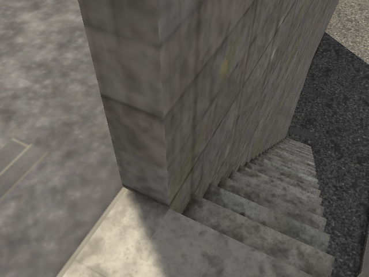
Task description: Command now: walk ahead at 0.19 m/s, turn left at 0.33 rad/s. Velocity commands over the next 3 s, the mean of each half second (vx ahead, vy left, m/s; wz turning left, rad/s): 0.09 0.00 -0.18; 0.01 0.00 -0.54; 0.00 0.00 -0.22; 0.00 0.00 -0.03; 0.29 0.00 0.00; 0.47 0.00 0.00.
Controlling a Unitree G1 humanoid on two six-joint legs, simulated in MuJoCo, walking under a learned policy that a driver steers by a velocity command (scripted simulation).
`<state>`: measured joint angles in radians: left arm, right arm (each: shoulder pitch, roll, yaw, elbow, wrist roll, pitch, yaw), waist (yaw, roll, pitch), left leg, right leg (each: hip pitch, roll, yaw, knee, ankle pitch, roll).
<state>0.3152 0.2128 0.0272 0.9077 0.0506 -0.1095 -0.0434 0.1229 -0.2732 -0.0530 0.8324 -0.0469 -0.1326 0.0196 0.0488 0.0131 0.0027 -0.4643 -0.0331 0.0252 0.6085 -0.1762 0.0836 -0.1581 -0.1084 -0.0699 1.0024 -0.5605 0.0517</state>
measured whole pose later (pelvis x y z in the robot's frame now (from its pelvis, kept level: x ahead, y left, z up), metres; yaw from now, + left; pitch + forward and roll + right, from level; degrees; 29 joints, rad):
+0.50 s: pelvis +0.12 -0.05 +0.02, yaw -10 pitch +1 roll +2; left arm 0.18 0.28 0.04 0.86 0.01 -0.10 -0.04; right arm 0.15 -0.27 -0.08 0.76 -0.03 -0.08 -0.03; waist 0.01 -0.02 0.05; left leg -0.15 0.03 0.16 0.47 -0.37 0.00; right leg -0.30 -0.04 -0.04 0.50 -0.20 -0.05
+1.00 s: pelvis +0.16 -0.02 +0.02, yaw -28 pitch +4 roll +0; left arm 0.11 0.31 0.05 0.74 0.05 -0.08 -0.02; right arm 0.32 -0.35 -0.02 0.75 -0.01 -0.03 -0.04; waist 0.00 -0.01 -0.02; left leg -0.23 -0.04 0.03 0.41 -0.25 0.07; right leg -0.38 0.08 0.22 0.56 -0.31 0.01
